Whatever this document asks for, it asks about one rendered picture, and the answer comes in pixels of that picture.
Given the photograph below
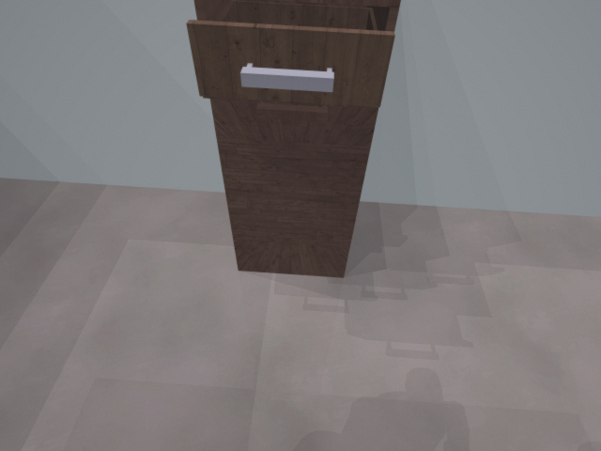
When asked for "drawer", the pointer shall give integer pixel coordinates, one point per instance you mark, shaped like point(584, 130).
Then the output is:
point(292, 37)

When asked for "handle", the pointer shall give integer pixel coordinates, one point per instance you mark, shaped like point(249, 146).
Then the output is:
point(292, 112)
point(308, 80)

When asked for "cabinet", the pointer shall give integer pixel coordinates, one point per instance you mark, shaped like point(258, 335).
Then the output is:
point(293, 188)

